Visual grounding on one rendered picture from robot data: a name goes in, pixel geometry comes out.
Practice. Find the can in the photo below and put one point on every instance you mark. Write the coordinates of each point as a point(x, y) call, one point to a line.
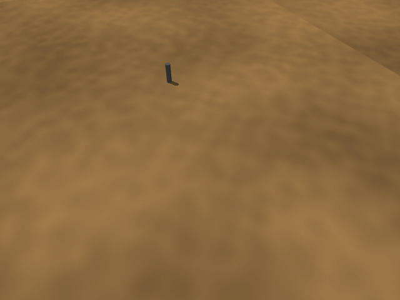
point(168, 72)

